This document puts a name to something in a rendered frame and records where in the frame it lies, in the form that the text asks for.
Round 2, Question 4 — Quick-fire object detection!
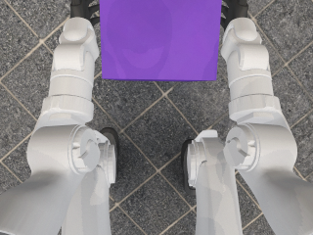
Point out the right robot hand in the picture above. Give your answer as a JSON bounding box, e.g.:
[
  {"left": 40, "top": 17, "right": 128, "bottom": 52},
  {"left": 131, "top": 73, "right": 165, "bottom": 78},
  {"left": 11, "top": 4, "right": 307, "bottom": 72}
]
[{"left": 220, "top": 0, "right": 249, "bottom": 32}]

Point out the robot right thigh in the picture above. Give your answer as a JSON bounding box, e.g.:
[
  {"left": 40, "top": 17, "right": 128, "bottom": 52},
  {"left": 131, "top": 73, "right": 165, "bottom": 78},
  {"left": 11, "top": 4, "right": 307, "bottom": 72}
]
[{"left": 187, "top": 137, "right": 243, "bottom": 235}]

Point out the right robot forearm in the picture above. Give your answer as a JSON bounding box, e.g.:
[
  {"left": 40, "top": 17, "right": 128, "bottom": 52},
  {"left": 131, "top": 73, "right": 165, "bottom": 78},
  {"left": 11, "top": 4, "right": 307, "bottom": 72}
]
[{"left": 220, "top": 17, "right": 297, "bottom": 150}]

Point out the left robot upper arm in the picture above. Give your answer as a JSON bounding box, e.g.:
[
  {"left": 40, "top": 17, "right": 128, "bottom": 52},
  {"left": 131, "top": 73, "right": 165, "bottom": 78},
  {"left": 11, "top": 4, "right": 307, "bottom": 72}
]
[{"left": 0, "top": 124, "right": 101, "bottom": 235}]

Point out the left robot hand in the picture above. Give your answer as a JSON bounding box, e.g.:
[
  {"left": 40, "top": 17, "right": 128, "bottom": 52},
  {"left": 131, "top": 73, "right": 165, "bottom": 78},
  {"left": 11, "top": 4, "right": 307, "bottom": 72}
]
[{"left": 70, "top": 0, "right": 101, "bottom": 27}]

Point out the left robot shin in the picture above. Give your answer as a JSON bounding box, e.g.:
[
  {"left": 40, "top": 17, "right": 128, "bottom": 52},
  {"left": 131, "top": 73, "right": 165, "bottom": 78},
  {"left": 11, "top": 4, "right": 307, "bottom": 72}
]
[{"left": 93, "top": 129, "right": 109, "bottom": 143}]

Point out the carton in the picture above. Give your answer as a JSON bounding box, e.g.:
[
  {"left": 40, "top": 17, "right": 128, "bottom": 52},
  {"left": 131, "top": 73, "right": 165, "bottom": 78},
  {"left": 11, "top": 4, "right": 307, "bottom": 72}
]
[{"left": 99, "top": 0, "right": 222, "bottom": 82}]

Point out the right robot upper arm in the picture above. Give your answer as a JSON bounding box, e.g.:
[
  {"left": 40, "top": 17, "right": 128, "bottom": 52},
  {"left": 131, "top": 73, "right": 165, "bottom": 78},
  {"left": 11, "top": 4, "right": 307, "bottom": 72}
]
[{"left": 223, "top": 122, "right": 313, "bottom": 235}]

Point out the left robot forearm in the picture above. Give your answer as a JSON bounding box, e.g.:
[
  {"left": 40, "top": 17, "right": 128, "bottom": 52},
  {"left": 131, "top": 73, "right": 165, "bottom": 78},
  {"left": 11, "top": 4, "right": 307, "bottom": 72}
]
[{"left": 26, "top": 17, "right": 100, "bottom": 162}]

